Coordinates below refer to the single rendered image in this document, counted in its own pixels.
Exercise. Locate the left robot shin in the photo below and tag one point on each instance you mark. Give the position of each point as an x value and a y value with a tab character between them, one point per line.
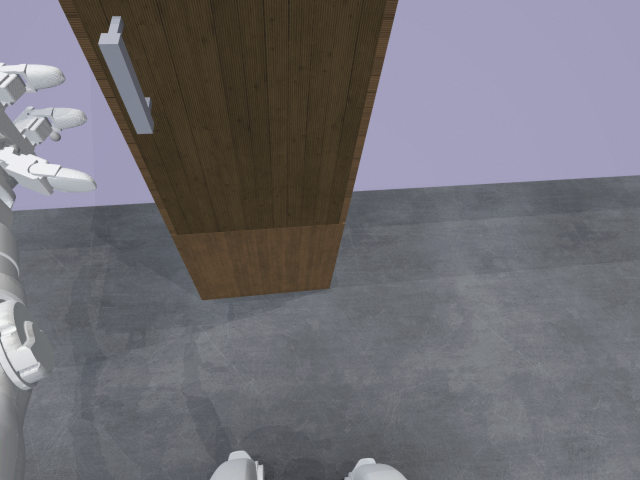
239	454

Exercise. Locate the cupboard door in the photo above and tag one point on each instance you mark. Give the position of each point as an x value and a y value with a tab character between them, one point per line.
257	104

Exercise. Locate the handle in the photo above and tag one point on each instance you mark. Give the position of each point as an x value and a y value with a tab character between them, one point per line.
119	63

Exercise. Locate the left robot upper arm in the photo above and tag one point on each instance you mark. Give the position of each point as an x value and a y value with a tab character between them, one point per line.
26	356

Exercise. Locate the left robot forearm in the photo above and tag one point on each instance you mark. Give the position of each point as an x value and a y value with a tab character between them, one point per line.
10	288

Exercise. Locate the left robot thigh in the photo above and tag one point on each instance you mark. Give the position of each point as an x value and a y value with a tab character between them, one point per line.
239	469

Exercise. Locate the left robot hand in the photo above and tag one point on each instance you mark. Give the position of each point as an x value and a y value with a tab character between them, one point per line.
31	128

